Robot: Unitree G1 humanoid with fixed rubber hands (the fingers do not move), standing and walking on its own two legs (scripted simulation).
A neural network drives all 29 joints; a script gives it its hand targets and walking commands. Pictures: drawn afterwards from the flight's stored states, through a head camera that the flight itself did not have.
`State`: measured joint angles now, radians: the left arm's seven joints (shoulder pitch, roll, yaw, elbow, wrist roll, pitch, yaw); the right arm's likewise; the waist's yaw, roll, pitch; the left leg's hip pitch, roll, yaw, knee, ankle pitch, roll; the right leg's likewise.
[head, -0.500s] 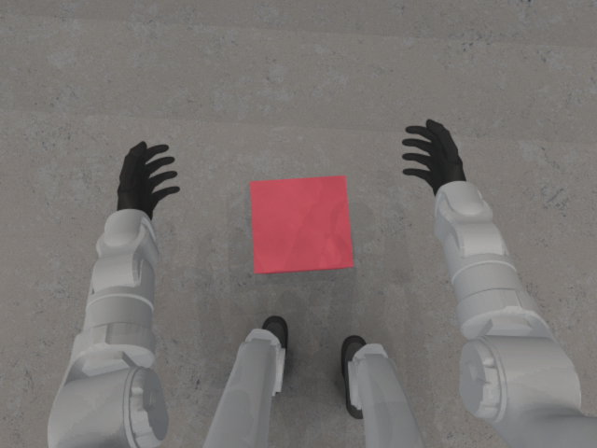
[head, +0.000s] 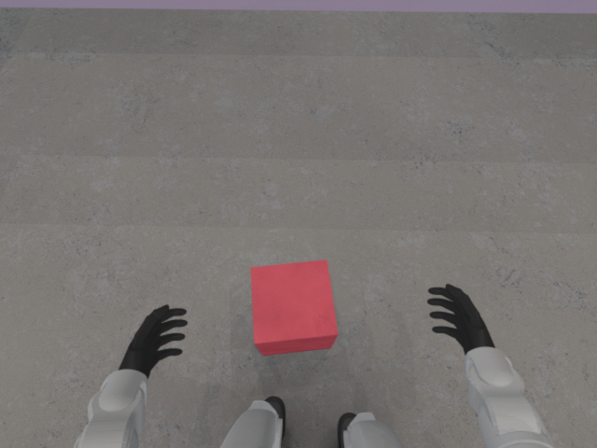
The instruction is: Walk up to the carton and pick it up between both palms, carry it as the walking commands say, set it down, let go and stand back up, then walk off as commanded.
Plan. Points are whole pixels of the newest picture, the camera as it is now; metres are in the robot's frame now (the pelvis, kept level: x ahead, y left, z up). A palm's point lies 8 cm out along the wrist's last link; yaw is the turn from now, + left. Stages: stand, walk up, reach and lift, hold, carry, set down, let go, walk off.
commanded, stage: let go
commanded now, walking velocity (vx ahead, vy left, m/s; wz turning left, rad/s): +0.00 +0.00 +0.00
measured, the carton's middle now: (293, 310) +0.43 +0.05 -0.62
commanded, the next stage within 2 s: stand in 0.64 s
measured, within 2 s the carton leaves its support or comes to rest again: neither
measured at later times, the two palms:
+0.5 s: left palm (142, 352) +0.24 +0.22 -0.04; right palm (506, 375) +0.22 -0.23 -0.04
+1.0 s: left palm (155, 378) +0.21 +0.21 -0.08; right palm (533, 394) +0.20 -0.28 -0.09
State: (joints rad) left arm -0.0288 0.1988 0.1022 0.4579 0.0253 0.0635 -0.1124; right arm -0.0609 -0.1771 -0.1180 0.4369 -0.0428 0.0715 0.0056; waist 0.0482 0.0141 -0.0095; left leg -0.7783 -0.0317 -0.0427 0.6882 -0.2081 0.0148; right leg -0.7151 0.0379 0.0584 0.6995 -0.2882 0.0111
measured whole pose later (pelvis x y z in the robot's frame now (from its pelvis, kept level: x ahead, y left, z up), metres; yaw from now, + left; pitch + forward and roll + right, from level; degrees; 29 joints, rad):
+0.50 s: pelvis +0.07 +0.00 +0.03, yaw -1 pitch -5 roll +0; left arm 0.18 0.20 0.04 0.40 0.02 0.16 -0.07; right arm 0.21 -0.18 -0.05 0.40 -0.05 0.15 0.08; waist 0.00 -0.02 0.15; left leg -0.13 -0.03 0.00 0.50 -0.28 0.02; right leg -0.06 0.01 0.06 0.48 -0.33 0.01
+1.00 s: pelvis +0.12 -0.03 +0.02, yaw +0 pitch +3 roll +1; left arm 0.33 0.22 0.03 0.71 0.03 -0.05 0.02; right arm 0.34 -0.22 -0.04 0.77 -0.03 -0.05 -0.02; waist 0.01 -0.03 -0.14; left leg -0.24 0.00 -0.04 0.57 -0.38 -0.03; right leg -0.16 0.03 0.01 0.56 -0.44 -0.04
